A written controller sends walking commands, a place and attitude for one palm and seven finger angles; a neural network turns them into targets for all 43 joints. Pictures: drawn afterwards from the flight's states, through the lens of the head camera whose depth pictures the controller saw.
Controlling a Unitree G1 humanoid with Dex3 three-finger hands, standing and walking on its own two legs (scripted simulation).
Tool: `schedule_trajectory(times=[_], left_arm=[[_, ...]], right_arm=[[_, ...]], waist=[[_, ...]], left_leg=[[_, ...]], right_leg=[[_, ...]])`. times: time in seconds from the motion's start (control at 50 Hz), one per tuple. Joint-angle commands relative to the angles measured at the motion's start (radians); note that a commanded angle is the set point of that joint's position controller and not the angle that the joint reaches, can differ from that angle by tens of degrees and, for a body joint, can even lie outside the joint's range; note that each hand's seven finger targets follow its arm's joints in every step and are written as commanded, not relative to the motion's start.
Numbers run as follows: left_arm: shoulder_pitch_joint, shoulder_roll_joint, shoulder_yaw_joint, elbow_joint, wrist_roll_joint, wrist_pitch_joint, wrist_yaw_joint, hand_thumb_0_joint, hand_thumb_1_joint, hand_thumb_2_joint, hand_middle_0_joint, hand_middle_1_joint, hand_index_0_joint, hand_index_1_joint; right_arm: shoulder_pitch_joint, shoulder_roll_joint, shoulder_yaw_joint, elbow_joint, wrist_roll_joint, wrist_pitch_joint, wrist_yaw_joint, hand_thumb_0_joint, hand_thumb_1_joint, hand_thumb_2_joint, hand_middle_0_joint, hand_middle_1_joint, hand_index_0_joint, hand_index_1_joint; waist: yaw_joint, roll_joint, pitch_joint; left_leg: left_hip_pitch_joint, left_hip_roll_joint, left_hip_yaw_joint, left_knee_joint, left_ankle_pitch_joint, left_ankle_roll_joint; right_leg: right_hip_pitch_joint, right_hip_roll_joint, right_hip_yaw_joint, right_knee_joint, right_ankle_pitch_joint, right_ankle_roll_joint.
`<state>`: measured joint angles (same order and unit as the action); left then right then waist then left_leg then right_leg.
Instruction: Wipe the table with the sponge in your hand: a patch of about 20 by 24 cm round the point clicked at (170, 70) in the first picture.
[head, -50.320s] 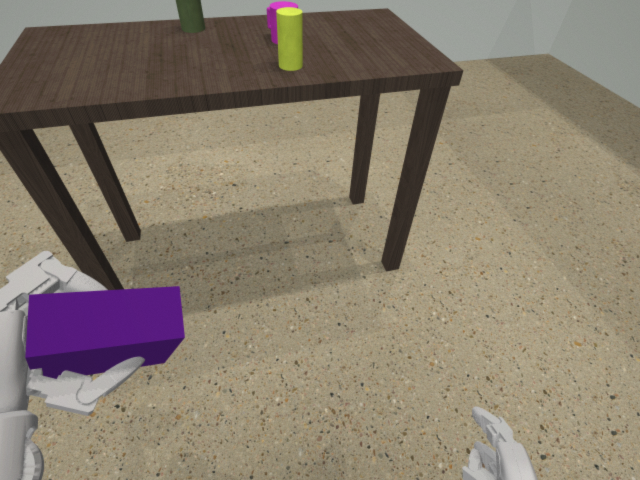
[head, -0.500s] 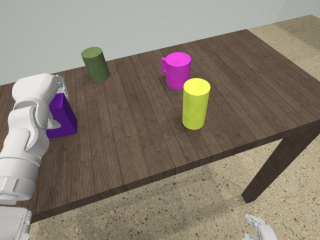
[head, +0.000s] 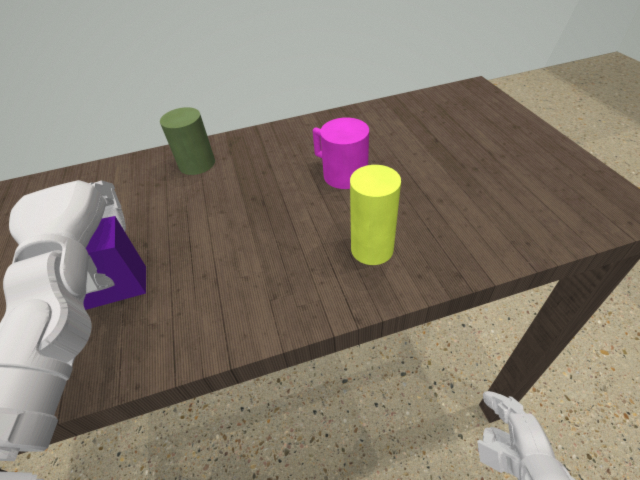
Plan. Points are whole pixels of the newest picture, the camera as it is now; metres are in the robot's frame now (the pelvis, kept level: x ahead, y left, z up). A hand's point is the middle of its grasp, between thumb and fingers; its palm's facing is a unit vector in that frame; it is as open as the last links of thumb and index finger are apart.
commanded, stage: wipe back along the first lane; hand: left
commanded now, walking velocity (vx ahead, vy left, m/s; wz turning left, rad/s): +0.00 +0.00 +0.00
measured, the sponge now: (96, 275) +0.32 +0.34 +0.09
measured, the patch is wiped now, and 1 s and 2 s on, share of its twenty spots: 0.95 0.95 0.95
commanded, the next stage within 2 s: lift the sponge slowly off the table in 0.82 s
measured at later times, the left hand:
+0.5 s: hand (79, 280) +0.27 +0.30 +0.15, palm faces +0.12 -0.05 -0.99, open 9.5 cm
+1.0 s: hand (63, 316) +0.23 +0.29 +0.15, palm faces +0.18 -0.09 -0.98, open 9.4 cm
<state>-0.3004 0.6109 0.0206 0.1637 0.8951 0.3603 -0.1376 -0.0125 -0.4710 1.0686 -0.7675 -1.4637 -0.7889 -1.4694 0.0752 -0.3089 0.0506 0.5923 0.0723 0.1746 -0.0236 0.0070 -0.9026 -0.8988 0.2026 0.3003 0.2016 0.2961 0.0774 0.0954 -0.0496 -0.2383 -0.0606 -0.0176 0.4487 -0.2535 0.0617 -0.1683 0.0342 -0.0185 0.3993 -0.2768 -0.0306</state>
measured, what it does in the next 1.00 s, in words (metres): stands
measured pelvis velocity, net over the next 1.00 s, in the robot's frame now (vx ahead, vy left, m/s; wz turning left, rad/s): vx -0.02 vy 0.01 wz -0.03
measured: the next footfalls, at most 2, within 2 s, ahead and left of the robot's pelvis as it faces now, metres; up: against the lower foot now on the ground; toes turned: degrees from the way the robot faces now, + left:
none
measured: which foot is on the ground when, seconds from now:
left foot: down 0.00-1.00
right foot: down 0.00-1.00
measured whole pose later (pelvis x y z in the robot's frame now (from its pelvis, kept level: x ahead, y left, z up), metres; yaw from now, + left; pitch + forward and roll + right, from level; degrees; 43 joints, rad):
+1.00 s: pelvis -0.02 +0.01 +0.00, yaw -2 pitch -1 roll -1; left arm 0.10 0.56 0.00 -0.36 0.86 0.53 -0.06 0.01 -0.46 1.07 -0.75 -1.48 -0.78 -1.48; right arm 0.02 -0.28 0.08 0.56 0.07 0.16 -0.03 0.01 -0.90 -0.90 0.20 0.30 0.20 0.30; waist 0.12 0.11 -0.05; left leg -0.23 -0.06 0.02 0.50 -0.26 0.07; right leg -0.17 0.03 0.01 0.47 -0.28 -0.02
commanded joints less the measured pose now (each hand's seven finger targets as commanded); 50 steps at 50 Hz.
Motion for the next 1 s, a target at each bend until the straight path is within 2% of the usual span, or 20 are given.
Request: schedule_trajectory(times=[0.0, 0.08, 0.14, 0.16, 0.26, 0.3, 0.38, 0.4, 0.48, 0.52, 0.58, 0.64, 0.68, 0.7, 0.76, 0.78, 0.84, 0.88, 0.9, 0.98], left_arm=[[-0.105, 0.181, 0.028, -0.111, 0.013, 0.020, -0.014, 0.000, 0.100, 1.300, -1.200, -1.600, -1.200, -1.600], [-0.021, 0.183, 0.043, -0.199, 0.000, 0.041, -0.017, 0.000, 0.100, 1.300, -1.200, -1.600, -1.200, -1.600], [0.045, 0.152, 0.024, -0.214, -0.022, 0.054, -0.022, 0.000, 0.100, 1.300, -1.200, -1.600, -1.200, -1.600], [0.051, 0.201, 0.077, -0.250, -0.026, 0.056, -0.018, 0.000, 0.100, 1.300, -1.200, -1.600, -1.200, -1.600], [0.140, 0.235, 0.120, -0.296, -0.043, 0.071, -0.019, 0.000, 0.100, 1.300, -1.200, -1.600, -1.200, -1.600], [0.189, 0.175, 0.079, -0.299, -0.049, 0.080, -0.021, 0.000, 0.100, 1.300, -1.200, -1.600, -1.200, -1.600], [0.239, 0.171, 0.084, -0.430, -0.050, 0.089, -0.010, 0.000, 0.100, 1.300, -1.200, -1.600, -1.200, -1.600], [0.302, 0.151, 0.082, -0.400, -0.059, 0.092, -0.006, 0.000, 0.100, 1.300, -1.200, -1.600, -1.200, -1.600], [0.323, 0.154, 0.091, -0.509, -0.060, 0.113, 0.011, 0.000, 0.100, 1.300, -1.200, -1.600, -1.200, -1.600], [0.387, 0.135, 0.086, -0.509, -0.077, 0.123, 0.022, 0.000, 0.100, 1.300, -1.200, -1.600, -1.200, -1.600], [0.302, 0.161, 0.091, -0.553, -0.057, 0.148, 0.035, 0.000, 0.100, 1.300, -1.200, -1.600, -1.200, -1.600], [0.323, 0.141, 0.071, -0.505, -0.063, 0.160, 0.039, 0.000, 0.100, 1.300, -1.200, -1.600, -1.200, -1.600], [0.262, 0.146, 0.061, -0.559, -0.052, 0.165, 0.043, 0.000, 0.100, 1.300, -1.200, -1.600, -1.200, -1.600], [0.300, 0.118, 0.046, -0.485, -0.057, 0.172, 0.044, 0.000, 0.100, 1.300, -1.200, -1.600, -1.200, -1.600], [0.341, 0.141, 0.073, -0.555, -0.059, 0.169, 0.042, 0.000, 0.100, 1.300, -1.200, -1.600, -1.200, -1.600], [0.309, 0.135, 0.055, -0.568, -0.050, 0.172, 0.043, 0.000, 0.100, 1.300, -1.200, -1.600, -1.200, -1.600], [0.362, 0.082, 0.020, -0.552, -0.065, 0.171, 0.041, 0.000, 0.100, 1.300, -1.200, -1.600, -1.200, -1.600], [0.351, 0.069, 0.013, -0.613, -0.063, 0.172, 0.044, 0.000, 0.100, 1.300, -1.200, -1.600, -1.200, -1.600], [0.376, 0.053, 0.003, -0.567, -0.067, 0.175, 0.048, 0.000, 0.100, 1.300, -1.200, -1.600, -1.200, -1.600], [0.301, 0.116, 0.051, -0.649, -0.055, 0.173, 0.061, 0.000, 0.100, 1.300, -1.200, -1.600, -1.200, -1.600]], right_arm=[[-0.151, -0.115, -0.040, -0.167, -0.003, -0.043, -0.004, 0.000, -0.900, -0.900, 0.200, 0.300, 0.200, 0.300], [-0.158, -0.110, -0.036, -0.189, -0.004, -0.048, 0.000, 0.000, -0.900, -0.900, 0.200, 0.300, 0.200, 0.300], [-0.170, -0.108, -0.032, -0.184, 0.000, -0.046, 0.000, 0.000, -0.900, -0.900, 0.200, 0.300, 0.200, 0.300], [-0.194, -0.113, -0.033, -0.190, -0.001, -0.048, 0.002, 0.000, -0.900, -0.900, 0.200, 0.300, 0.200, 0.300], [-0.203, -0.113, -0.030, -0.197, -0.001, -0.050, 0.001, 0.000, -0.900, -0.900, 0.200, 0.300, 0.200, 0.300], [-0.177, -0.099, -0.026, -0.204, -0.001, -0.050, 0.001, 0.000, -0.900, -0.900, 0.200, 0.300, 0.200, 0.300], [-0.189, -0.099, -0.028, -0.223, -0.004, -0.050, 0.012, 0.000, -0.900, -0.900, 0.200, 0.300, 0.200, 0.300], [-0.189, -0.093, -0.027, -0.214, -0.001, -0.051, 0.011, 0.000, -0.900, -0.900, 0.200, 0.300, 0.200, 0.300], [-0.209, -0.097, -0.029, -0.228, -0.003, -0.050, 0.016, 0.000, -0.900, -0.900, 0.200, 0.300, 0.200, 0.300], [-0.219, -0.094, -0.028, -0.220, 0.000, -0.049, 0.017, 0.000, -0.900, -0.900, 0.200, 0.300, 0.200, 0.300], [-0.230, -0.098, -0.028, -0.229, -0.004, -0.048, 0.005, 0.000, -0.900, -0.900, 0.200, 0.300, 0.200, 0.300], [-0.239, -0.098, -0.023, -0.209, -0.001, -0.046, -0.005, 0.000, -0.900, -0.900, 0.200, 0.300, 0.200, 0.300], [-0.253, -0.093, -0.016, -0.227, -0.003, -0.052, -0.011, 0.000, -0.900, -0.900, 0.200, 0.300, 0.200, 0.300], [-0.249, -0.090, -0.015, -0.208, -0.001, -0.051, -0.015, 0.000, -0.900, -0.900, 0.200, 0.300, 0.200, 0.300], [-0.302, -0.087, -0.012, -0.219, 0.000, -0.056, -0.008, 0.000, -0.900, -0.900, 0.200, 0.300, 0.200, 0.300], [-0.270, -0.088, -0.010, -0.226, -0.001, -0.055, -0.013, 0.000, -0.900, -0.900, 0.200, 0.300, 0.200, 0.300], [-0.277, -0.085, -0.008, -0.210, -0.001, -0.054, -0.008, 0.000, -0.900, -0.900, 0.200, 0.300, 0.200, 0.300], [-0.284, -0.079, -0.006, -0.234, -0.001, -0.064, -0.005, 0.000, -0.900, -0.900, 0.200, 0.300, 0.200, 0.300], [-0.282, -0.079, -0.007, -0.216, -0.001, -0.065, -0.006, 0.000, -0.900, -0.900, 0.200, 0.300, 0.200, 0.300], [-0.293, -0.081, -0.006, -0.231, -0.006, -0.075, -0.009, 0.000, -0.900, -0.900, 0.200, 0.300, 0.200, 0.300]], waist=[[0.001, -0.096, -0.187], [0.017, -0.097, -0.232], [0.012, -0.096, -0.185], [0.012, -0.123, -0.196], [0.026, -0.128, -0.199], [0.027, -0.121, -0.182], [0.037, -0.089, -0.214], [0.032, -0.103, -0.162], [0.042, -0.102, -0.182], [0.044, -0.101, -0.130], [0.046, -0.107, -0.150], [0.042, -0.120, -0.086], [0.048, -0.100, -0.140], [0.038, -0.112, -0.082], [0.053, -0.082, -0.118], [0.056, -0.081, -0.145], [0.050, -0.063, -0.083], [0.056, -0.068, -0.121], [0.049, -0.073, -0.080], [0.065, -0.080, -0.138]], left_leg=[[0.090, 0.025, -0.012, -0.001, 0.390, -0.007], [0.083, 0.019, -0.009, 0.020, 0.407, -0.004], [0.073, 0.022, -0.008, 0.015, 0.393, -0.008], [0.075, 0.024, -0.011, 0.023, 0.371, -0.006], [0.063, 0.019, -0.008, 0.038, 0.383, -0.006], [0.056, 0.020, -0.003, 0.046, 0.421, -0.006], [0.059, 0.023, -0.010, 0.053, 0.437, -0.006], [0.053, 0.029, -0.009, 0.050, 0.428, -0.009], [0.045, 0.029, -0.015, 0.046, 0.404, -0.011], [0.041, 0.036, -0.022, 0.026, 0.362, -0.016], [0.037, 0.030, -0.019, 0.023, 0.307, -0.013], [0.037, 0.034, -0.022, -0.001, 0.248, -0.017], [0.045, 0.031, -0.021, 0.003, 0.242, -0.014], [0.040, 0.037, -0.021, -0.007, 0.223, -0.018], [0.052, 0.039, -0.033, -0.022, 0.186, -0.020], [0.052, 0.035, -0.024, -0.009, 0.213, -0.018], [0.046, 0.045, -0.031, -0.029, 0.191, -0.024], [0.048, 0.045, -0.031, -0.027, 0.194, -0.020], [0.047, 0.050, -0.033, -0.032, 0.187, -0.023], [0.054, 0.045, -0.039, -0.035, 0.200, -0.020]], right_leg=[[0.059, 0.002, 0.017, -0.004, 0.382, -0.041], [0.095, -0.005, 0.024, 0.018, 0.426, -0.036], [0.067, -0.001, 0.021, 0.021, 0.428, -0.030], [0.078, 0.005, 0.046, 0.019, 0.428, -0.036], [0.098, 0.002, 0.061, 0.039, 0.470, -0.032], [0.089, -0.007, 0.034, 0.048, 0.498, -0.024], [0.093, -0.009, 0.036, 0.058, 0.479, -0.025], [0.066, -0.004, 0.033, 0.054, 0.470, -0.024], [0.073, -0.006, 0.038, 0.061, 0.432, -0.026], [0.043, 0.001, 0.035, 0.049, 0.377, -0.025], [0.043, -0.002, 0.042, 0.044, 0.314, -0.029], [0.007, 0.004, 0.044, 0.024, 0.250, -0.028], [0.031, -0.001, 0.045, 0.028, 0.230, -0.032], [0.000, 0.005, 0.040, 0.017, 0.206, -0.032], [0.023, 0.017, 0.067, 0.011, 0.168, -0.040], [0.037, 0.004, 0.046, 0.026, 0.184, -0.036], [0.005, 0.010, 0.036, 0.015, 0.165, -0.035], [0.029, 0.009, 0.034, 0.023, 0.160, -0.037], [0.003, 0.012, 0.033, 0.014, 0.156, -0.037], [0.048, 0.009, 0.039, 0.023, 0.163, -0.040]])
